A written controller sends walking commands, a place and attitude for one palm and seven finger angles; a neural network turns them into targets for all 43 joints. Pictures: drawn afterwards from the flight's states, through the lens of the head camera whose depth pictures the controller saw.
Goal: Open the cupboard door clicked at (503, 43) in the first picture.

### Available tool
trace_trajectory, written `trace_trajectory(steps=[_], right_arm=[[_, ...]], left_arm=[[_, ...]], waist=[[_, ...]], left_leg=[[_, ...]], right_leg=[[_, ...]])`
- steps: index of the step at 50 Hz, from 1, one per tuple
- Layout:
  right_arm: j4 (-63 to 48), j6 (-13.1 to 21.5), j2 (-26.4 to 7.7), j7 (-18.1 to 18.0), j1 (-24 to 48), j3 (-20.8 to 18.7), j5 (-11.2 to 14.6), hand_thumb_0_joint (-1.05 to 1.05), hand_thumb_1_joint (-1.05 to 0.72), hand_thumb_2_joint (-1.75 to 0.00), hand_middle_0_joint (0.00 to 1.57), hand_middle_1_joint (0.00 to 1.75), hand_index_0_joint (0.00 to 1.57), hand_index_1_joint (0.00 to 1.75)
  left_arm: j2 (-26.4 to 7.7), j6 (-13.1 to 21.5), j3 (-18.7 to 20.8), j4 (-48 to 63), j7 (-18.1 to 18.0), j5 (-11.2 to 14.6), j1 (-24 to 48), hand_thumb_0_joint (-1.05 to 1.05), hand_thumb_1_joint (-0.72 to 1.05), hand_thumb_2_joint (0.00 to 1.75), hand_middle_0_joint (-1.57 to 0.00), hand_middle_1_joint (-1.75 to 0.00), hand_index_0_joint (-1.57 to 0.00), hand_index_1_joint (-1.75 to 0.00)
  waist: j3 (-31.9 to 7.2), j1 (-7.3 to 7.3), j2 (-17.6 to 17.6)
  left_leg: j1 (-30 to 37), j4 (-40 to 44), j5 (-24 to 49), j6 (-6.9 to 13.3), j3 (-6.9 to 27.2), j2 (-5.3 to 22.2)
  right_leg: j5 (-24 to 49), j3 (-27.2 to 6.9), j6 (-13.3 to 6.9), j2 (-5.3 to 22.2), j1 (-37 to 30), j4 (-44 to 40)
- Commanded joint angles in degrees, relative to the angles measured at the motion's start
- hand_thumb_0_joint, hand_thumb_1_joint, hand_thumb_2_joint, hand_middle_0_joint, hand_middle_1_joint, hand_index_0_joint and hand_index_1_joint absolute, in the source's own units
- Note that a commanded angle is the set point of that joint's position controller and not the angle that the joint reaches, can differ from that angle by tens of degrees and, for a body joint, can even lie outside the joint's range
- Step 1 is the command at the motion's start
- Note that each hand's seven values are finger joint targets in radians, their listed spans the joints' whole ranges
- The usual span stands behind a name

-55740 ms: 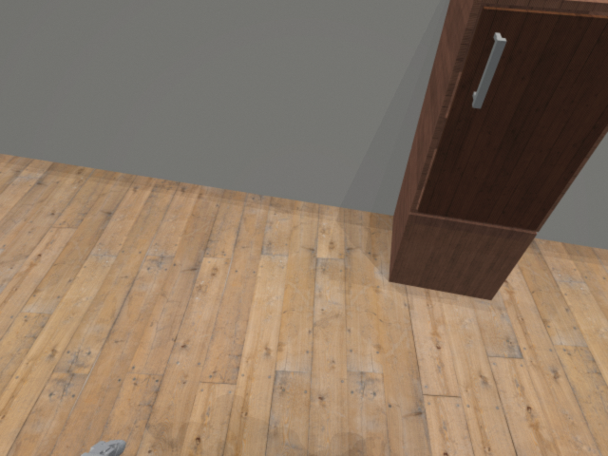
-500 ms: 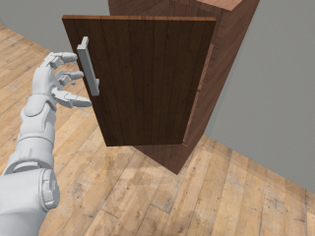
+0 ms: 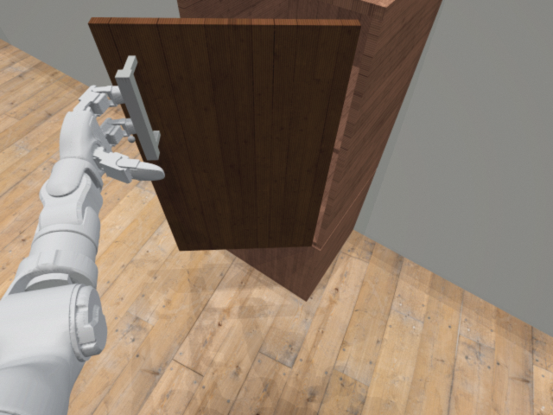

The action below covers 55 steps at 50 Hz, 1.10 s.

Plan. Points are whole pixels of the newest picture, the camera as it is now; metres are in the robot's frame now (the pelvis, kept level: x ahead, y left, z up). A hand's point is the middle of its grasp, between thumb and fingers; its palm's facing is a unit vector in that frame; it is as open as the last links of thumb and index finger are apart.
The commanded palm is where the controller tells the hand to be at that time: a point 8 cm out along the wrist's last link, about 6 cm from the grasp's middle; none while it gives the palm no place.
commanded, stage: slide the fingers in behind the handle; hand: left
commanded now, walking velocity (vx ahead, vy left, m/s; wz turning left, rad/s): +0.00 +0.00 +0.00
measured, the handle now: (142, 111) +0.53 +0.20 +0.14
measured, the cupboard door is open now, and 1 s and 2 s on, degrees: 38 38 45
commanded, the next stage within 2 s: close the thumb around the handle in 0.70 s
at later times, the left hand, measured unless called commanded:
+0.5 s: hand (147, 134) +0.48 +0.18 +0.14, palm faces +0.08 -1.00 +0.00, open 14.0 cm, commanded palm +0.45 +0.23 +0.14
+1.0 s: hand (148, 138) +0.47 +0.18 +0.14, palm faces +0.07 -1.00 +0.02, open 12.9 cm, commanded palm +0.44 +0.23 +0.14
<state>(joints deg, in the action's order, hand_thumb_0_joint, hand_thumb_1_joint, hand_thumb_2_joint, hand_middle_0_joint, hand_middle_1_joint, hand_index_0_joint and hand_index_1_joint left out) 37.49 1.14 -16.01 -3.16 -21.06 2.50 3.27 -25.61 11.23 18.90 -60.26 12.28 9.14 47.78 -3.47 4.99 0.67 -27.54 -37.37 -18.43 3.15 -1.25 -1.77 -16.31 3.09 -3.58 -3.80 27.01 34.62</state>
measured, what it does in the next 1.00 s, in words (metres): stands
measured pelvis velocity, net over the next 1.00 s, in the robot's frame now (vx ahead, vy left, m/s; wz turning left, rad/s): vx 0.00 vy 0.01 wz -0.01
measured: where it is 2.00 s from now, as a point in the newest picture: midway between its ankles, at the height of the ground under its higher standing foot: outside the picture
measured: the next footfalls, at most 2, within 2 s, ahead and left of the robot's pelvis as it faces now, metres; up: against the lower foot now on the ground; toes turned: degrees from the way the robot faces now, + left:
none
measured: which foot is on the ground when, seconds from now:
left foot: down 0.00-1.00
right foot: down 0.00-1.00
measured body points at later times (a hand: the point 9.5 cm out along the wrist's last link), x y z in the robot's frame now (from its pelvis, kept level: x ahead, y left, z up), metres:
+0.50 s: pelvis +0.01 +0.00 +0.00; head +0.06 -0.01 +0.45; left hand +0.47 +0.24 +0.14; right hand +0.06 -0.26 -0.12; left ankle +0.00 +0.08 -0.72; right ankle +0.01 -0.08 -0.72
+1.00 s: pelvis +0.00 +0.01 +0.00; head +0.04 +0.01 +0.45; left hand +0.46 +0.23 +0.14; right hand +0.07 -0.25 -0.11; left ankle +0.00 +0.08 -0.72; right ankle +0.01 -0.08 -0.72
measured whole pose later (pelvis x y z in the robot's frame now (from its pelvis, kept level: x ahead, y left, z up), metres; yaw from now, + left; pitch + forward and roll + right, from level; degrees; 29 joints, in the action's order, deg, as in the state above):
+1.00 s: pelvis +0.00 +0.01 +0.00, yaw +0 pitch +8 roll -1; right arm 37.1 1.1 -14.9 -2.1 -20.7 2.5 3.0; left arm -20.9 10.4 17.0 -58.7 7.2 7.8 47.1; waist -4.4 4.6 1.1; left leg -26.3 -37.1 -18.9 3.6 -1.9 -2.2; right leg -16.9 2.4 -3.1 -3.5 26.2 35.0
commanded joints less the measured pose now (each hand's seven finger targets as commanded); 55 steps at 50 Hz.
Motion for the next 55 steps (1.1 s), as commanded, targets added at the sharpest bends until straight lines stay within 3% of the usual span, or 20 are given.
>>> trace_trajectory(steps=[1, 5, 6, 9, 10, 15, 18, 19, 23, 25, 28, 32, 35, 37, 38, 40, 44, 48, 52, 55], right_arm=[[-4.93, 2.42, -8.68, -0.80, -3.47, -2.98, 0.17, 0.00, -0.90, -0.90, 0.20, 0.30, 0.20, 0.30], [-4.93, 2.66, -8.38, -0.38, -3.80, -3.25, 0.00, 0.00, -0.90, -0.90, 0.20, 0.30, 0.20, 0.30], [-4.80, 2.72, -8.41, -0.29, -4.11, -3.24, -0.09, 0.00, -0.90, -0.90, 0.20, 0.30, 0.20, 0.30], [-4.93, 2.39, -8.74, -0.16, -4.51, -3.31, -0.19, 0.00, -0.90, -0.90, 0.20, 0.30, 0.20, 0.30], [-5.26, 2.32, -8.54, -0.07, -4.32, -3.23, -0.10, 0.00, -0.90, -0.90, 0.20, 0.30, 0.20, 0.30], [-6.21, 2.07, -8.06, 0.47, -4.18, -3.45, -0.31, 0.00, -0.90, -0.90, 0.20, 0.30, 0.20, 0.30], [-6.01, 1.83, -8.22, 0.41, -4.66, -3.53, -0.34, 0.00, -0.90, -0.90, 0.20, 0.30, 0.20, 0.30], [-6.10, 1.71, -8.28, 0.38, -4.36, -3.54, -0.26, 0.00, -0.90, -0.90, 0.20, 0.30, 0.20, 0.30], [-6.86, 1.68, -7.62, 0.47, -3.63, -3.64, -0.01, 0.00, -0.90, -0.90, 0.20, 0.30, 0.20, 0.30], [-6.36, 1.73, -7.58, 0.50, -3.58, -3.65, 0.03, 0.00, -0.90, -0.90, 0.20, 0.30, 0.20, 0.30], [-5.77, 1.59, -8.22, 0.11, -3.92, -3.70, 0.07, 0.00, -0.90, -0.90, 0.20, 0.30, 0.20, 0.30], [-5.95, 1.88, -7.57, 0.07, -2.76, -3.39, 0.22, 0.00, -0.90, -0.90, 0.20, 0.30, 0.20, 0.30], [-5.55, 2.22, -7.52, 0.27, -2.60, -3.50, -0.11, 0.00, -0.90, -0.90, 0.20, 0.30, 0.20, 0.30], [-5.57, 2.54, -7.50, 0.38, -2.49, -3.46, -0.26, 0.00, -0.90, -0.90, 0.20, 0.30, 0.20, 0.30], [-5.08, 2.39, -7.85, 0.37, -3.17, -3.65, -0.35, 0.00, -0.90, -0.90, 0.20, 0.30, 0.20, 0.30], [-5.28, 2.43, -7.67, 0.53, -2.45, -3.54, -0.19, 0.00, -0.90, -0.90, 0.20, 0.30, 0.20, 0.30], [-5.54, 2.17, -7.80, 0.56, -2.30, -3.40, -0.22, 0.00, -0.90, -0.90, 0.20, 0.30, 0.20, 0.30], [-5.64, 1.96, -8.09, 0.15, -2.73, -3.12, -0.24, 0.00, -0.90, -0.90, 0.20, 0.30, 0.20, 0.30], [-5.49, 2.78, -7.74, 0.14, -2.63, -3.14, -0.21, 0.00, -0.90, -0.90, 0.20, 0.30, 0.20, 0.30], [-4.35, 3.16, -8.06, 0.12, -3.54, -3.41, -0.41, 0.00, -0.90, -0.90, 0.20, 0.30, 0.20, 0.30]], left_arm=[[-14.00, 3.55, 0.82, 12.50, 0.02, 0.59, 29.69, 0.00, -0.50, 0.30, -0.30, -1.20, -0.30, -1.20], [-11.45, 4.49, -0.36, 14.28, -0.90, 0.79, 29.86, 0.00, -0.50, 0.30, -0.30, -1.20, -0.30, -1.20], [-11.07, 4.27, 0.08, 12.69, -1.10, 0.97, 28.58, 0.00, -0.50, 0.30, -0.30, -1.20, -0.30, -1.20], [-13.75, 3.81, 2.54, 11.73, -1.83, 1.02, 26.88, 0.00, -0.50, 0.30, -0.30, -1.20, -0.30, -1.20], [-12.63, 3.49, 1.53, 11.85, -1.91, 0.77, 26.63, 0.00, -0.50, 0.30, -0.30, -1.20, -0.30, -1.20], [-12.87, 3.96, 2.64, 16.31, -3.55, -0.05, 24.75, 0.00, -0.50, 0.30, -0.30, -1.20, -0.30, -1.20], [-13.32, 4.07, 3.10, 15.92, -3.68, 0.12, 24.82, 0.00, -0.50, 0.30, -0.30, -1.20, -0.30, -1.20], [-15.21, 3.93, 4.48, 15.96, -3.66, -0.12, 23.91, 0.00, -0.50, 0.30, -0.30, -1.20, -0.30, -1.20], [-10.02, 3.73, 0.09, 20.73, -2.89, -0.17, 24.16, 0.00, -0.50, 0.30, -0.30, -1.20, -0.30, -1.20], [-7.65, 3.21, -1.38, 20.24, -2.49, 0.51, 23.03, 0.00, -0.50, 0.30, -0.30, -1.20, -0.30, -1.20], [-9.94, 1.65, 1.16, 16.60, -2.27, 1.73, 22.39, 0.00, -0.50, 0.30, -0.30, -1.20, -0.30, -1.20], [-6.53, 1.30, -2.35, 17.61, -2.83, 0.73, 26.03, 0.00, -0.50, 0.30, -0.30, -1.20, -0.30, -1.20], [-6.64, 3.28, -2.38, 20.03, -4.18, 0.13, 28.04, 0.00, -0.50, 0.30, -0.30, -1.20, -0.30, -1.20], [-6.20, 4.06, -2.23, 19.68, -4.55, 0.41, 27.01, 0.00, -0.50, 0.30, -0.30, -1.20, -0.30, -1.20], [-8.07, 4.24, -0.46, 18.50, -4.92, 0.51, 26.47, 0.00, -0.50, 0.30, -0.30, -1.20, -0.30, -1.20], [-6.62, 4.05, -1.76, 18.43, -4.88, 0.24, 26.33, 0.00, -0.50, 0.30, -0.30, -1.20, -0.30, -1.20], [-7.90, 3.11, -0.71, 15.92, -5.36, -0.64, 24.47, 0.00, -0.28, 0.40, -0.32, -1.22, -0.32, -1.22], [-9.65, 2.72, 0.38, 12.85, -5.30, -0.52, 26.03, 0.00, -0.05, 0.49, -0.33, -1.25, -0.33, -1.25], [-7.07, 4.74, -2.20, 15.30, -4.82, -0.71, 30.24, 0.00, 0.17, 0.59, -0.35, -1.27, -0.35, -1.27], [-6.96, 5.98, -2.64, 14.68, -4.56, -0.68, 31.76, 0.00, 0.34, 0.66, -0.36, -1.29, -0.36, -1.29]], waist=[[-19.07, 1.18, 3.48], [-21.51, 1.19, 3.97], [-20.97, 0.94, 2.20], [-20.76, 0.37, 0.21], [-20.21, 0.29, 0.05], [-23.07, -0.86, 2.61], [-21.19, -0.10, -1.20], [-21.01, -0.89, -0.30], [-23.11, -0.32, 4.90], [-21.64, 0.09, 3.86], [-18.60, 0.23, -1.65], [-17.20, 0.68, 1.82], [-19.97, 0.68, 4.22], [-21.80, 0.31, 3.09], [-21.96, 0.14, 0.29], [-21.51, 0.07, 2.31], [-19.58, -0.63, 1.80], [-16.16, 0.13, -2.52], [-18.47, 0.84, 3.09], [-20.24, 1.47, 3.46]], left_leg=[[8.78, 3.48, 11.36, 0.07, 3.28, 1.07], [10.94, 2.93, 14.04, -0.12, 3.48, 1.13], [10.51, 2.95, 13.85, -0.11, 3.44, 1.18], [7.86, 3.04, 14.21, 0.20, 2.84, 1.05], [7.41, 3.18, 14.04, 0.21, 2.63, 0.98], [9.35, 2.53, 17.86, 0.22, 2.01, 0.88], [7.92, 2.57, 17.31, 0.48, 1.98, 1.03], [7.09, 2.85, 16.95, 0.44, 1.72, 0.99], [12.35, 2.12, 21.39, 0.26, 1.81, 1.01], [13.89, 2.51, 22.22, -0.15, 2.69, 1.50], [10.34, 3.03, 18.27, 0.34, 2.41, 1.29], [11.39, 3.42, 16.63, 0.06, 2.98, 1.15], [14.76, 2.97, 18.23, -0.39, 3.82, 1.39], [15.22, 2.90, 19.13, -0.64, 3.97, 1.44], [14.51, 2.75, 19.53, -0.56, 4.28, 1.54], [14.78, 2.91, 19.86, -0.77, 4.06, 1.52], [12.90, 3.27, 18.80, -0.72, 3.92, 1.42], [8.61, 4.11, 13.71, -0.15, 3.49, 1.26], [12.68, 3.78, 14.08, -0.66, 4.25, 1.48], [14.59, 3.46, 14.02, -1.08, 5.17, 1.86]], right_leg=[[14.29, -4.55, 1.98, 2.55, -7.54, -3.96], [16.08, -4.24, 1.99, 2.24, -7.29, -3.38], [16.03, -4.06, 1.99, 2.10, -7.36, -3.41], [18.11, -4.47, 2.22, 2.22, -9.83, -3.12], [18.29, -4.49, 2.28, 2.27, -9.99, -3.17], [22.29, -4.73, 2.17, 2.14, -11.49, -2.37], [22.61, -4.66, 2.40, 2.01, -12.08, -2.62], [23.08, -5.04, 2.44, 2.15, -12.97, -2.58], [25.10, -4.57, 2.00, 2.02, -11.19, -2.26], [23.51, -3.71, 1.90, 1.68, -8.82, -2.68], [22.19, -3.94, 2.17, 1.85, -10.10, -3.59], [19.06, -3.58, 1.90, 2.12, -7.09, -3.68], [18.01, -3.40, 1.63, 1.93, -5.53, -3.19], [18.49, -3.36, 1.62, 1.79, -6.57, -2.77], [18.99, -3.23, 1.58, 1.78, -7.49, -2.64], [19.12, -3.13, 1.58, 1.80, -6.75, -2.42], [18.23, -3.06, 1.47, 1.89, -6.73, -2.61], [15.85, -3.36, 1.75, 2.11, -7.94, -3.67], [13.87, -3.39, 1.44, 1.90, -4.62, -3.33], [12.29, -2.99, 1.39, 1.70, -2.81, -3.05]])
